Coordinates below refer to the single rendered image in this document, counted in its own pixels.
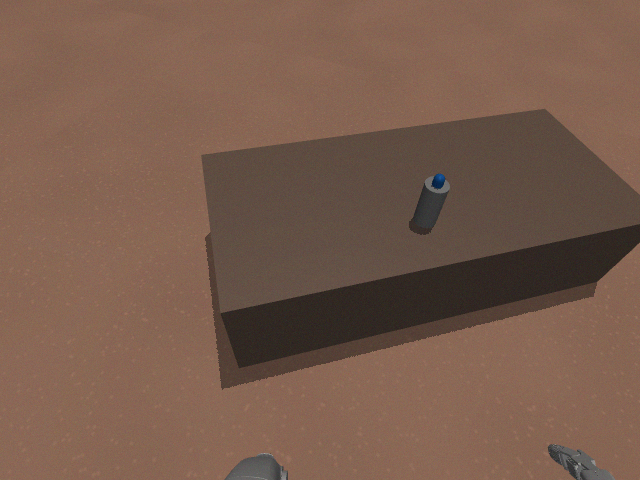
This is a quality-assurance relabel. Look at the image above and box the right robot hand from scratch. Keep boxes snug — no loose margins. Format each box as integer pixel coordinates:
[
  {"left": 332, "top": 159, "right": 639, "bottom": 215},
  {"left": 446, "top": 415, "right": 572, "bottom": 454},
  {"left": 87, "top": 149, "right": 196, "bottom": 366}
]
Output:
[{"left": 548, "top": 444, "right": 616, "bottom": 480}]

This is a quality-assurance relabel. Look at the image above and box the bottle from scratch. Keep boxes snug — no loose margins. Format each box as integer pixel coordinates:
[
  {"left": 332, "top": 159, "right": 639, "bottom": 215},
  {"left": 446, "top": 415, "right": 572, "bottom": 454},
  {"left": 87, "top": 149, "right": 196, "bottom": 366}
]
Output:
[{"left": 413, "top": 174, "right": 450, "bottom": 228}]

